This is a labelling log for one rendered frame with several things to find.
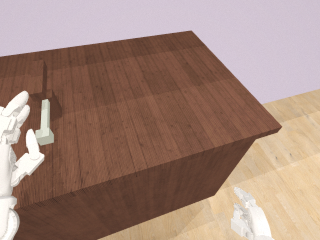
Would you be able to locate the counter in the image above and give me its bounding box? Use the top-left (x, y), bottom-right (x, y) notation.
top-left (0, 30), bottom-right (282, 240)

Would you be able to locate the left robot hand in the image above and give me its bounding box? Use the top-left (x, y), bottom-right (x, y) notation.
top-left (0, 91), bottom-right (45, 197)

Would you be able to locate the robot left forearm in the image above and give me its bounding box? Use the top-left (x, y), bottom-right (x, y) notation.
top-left (0, 195), bottom-right (20, 240)

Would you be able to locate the tap lever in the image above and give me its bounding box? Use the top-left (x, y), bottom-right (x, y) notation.
top-left (35, 99), bottom-right (54, 146)

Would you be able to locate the right robot hand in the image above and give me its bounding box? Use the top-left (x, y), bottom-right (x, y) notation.
top-left (231, 187), bottom-right (272, 240)

